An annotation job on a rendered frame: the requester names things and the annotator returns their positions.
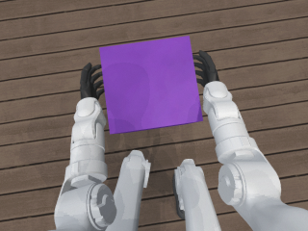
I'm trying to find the robot left hand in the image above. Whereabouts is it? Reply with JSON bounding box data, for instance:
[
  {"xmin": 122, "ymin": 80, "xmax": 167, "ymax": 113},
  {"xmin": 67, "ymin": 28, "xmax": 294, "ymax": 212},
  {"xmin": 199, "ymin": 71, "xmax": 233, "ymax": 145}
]
[{"xmin": 80, "ymin": 63, "xmax": 105, "ymax": 100}]

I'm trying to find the right robot forearm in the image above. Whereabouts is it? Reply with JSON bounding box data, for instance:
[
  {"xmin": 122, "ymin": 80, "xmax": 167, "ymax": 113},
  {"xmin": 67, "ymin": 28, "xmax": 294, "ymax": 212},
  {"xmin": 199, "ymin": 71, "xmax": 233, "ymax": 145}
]
[{"xmin": 202, "ymin": 81, "xmax": 281, "ymax": 194}]

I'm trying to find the left robot forearm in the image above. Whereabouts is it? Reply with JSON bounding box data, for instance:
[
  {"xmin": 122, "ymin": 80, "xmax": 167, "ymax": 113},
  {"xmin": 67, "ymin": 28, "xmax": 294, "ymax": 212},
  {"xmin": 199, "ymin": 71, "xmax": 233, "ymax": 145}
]
[{"xmin": 54, "ymin": 97, "xmax": 108, "ymax": 223}]

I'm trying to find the robot right foot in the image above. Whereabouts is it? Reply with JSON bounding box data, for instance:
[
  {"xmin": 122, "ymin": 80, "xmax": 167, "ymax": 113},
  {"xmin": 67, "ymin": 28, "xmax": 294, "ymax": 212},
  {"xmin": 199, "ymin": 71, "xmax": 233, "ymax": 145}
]
[{"xmin": 172, "ymin": 173, "xmax": 186, "ymax": 219}]

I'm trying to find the robot right hand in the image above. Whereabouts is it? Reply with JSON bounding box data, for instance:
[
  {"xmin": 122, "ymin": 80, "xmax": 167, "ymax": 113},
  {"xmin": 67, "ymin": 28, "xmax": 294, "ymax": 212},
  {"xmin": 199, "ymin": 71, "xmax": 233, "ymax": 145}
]
[{"xmin": 192, "ymin": 50, "xmax": 219, "ymax": 88}]

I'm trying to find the carton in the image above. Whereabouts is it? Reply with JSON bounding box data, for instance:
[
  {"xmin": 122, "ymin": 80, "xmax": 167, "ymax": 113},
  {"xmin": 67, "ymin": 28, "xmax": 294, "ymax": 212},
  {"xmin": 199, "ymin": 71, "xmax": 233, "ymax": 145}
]
[{"xmin": 99, "ymin": 36, "xmax": 203, "ymax": 135}]

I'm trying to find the robot left upper arm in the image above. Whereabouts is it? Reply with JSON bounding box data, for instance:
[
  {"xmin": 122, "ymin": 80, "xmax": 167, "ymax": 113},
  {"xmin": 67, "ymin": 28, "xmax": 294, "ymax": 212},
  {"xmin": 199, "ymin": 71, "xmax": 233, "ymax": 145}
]
[{"xmin": 48, "ymin": 182, "xmax": 117, "ymax": 231}]

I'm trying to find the right robot shin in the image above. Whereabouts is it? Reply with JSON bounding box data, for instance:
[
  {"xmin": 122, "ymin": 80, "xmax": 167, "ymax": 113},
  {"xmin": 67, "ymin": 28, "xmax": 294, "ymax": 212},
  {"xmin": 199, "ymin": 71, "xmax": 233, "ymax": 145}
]
[{"xmin": 178, "ymin": 159, "xmax": 205, "ymax": 210}]

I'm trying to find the robot right upper arm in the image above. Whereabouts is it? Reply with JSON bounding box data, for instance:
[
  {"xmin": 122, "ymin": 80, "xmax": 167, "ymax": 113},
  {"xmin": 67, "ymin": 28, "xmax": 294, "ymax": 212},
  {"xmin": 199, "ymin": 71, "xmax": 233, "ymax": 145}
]
[{"xmin": 218, "ymin": 161, "xmax": 308, "ymax": 231}]

